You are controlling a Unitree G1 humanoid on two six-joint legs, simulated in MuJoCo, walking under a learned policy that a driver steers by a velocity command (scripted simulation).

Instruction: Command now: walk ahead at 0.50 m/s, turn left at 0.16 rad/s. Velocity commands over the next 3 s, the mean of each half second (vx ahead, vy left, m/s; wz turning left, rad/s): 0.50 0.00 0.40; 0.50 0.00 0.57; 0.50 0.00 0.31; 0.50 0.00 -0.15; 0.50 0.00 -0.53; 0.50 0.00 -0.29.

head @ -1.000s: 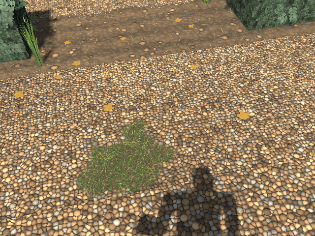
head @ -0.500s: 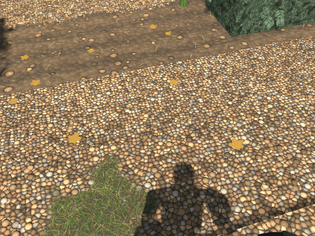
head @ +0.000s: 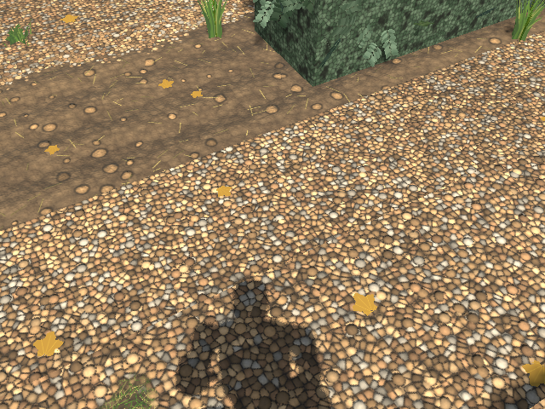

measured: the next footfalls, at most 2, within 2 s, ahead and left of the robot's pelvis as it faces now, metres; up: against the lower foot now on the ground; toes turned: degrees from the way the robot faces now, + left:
right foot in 0.14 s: +0.15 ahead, -0.14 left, +0.00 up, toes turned +0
left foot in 0.52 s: +0.46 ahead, +0.13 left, -0.16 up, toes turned +20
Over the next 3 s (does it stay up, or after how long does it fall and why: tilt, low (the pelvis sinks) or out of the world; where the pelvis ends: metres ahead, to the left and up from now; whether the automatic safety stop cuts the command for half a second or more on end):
stays up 1.50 0.54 -0.31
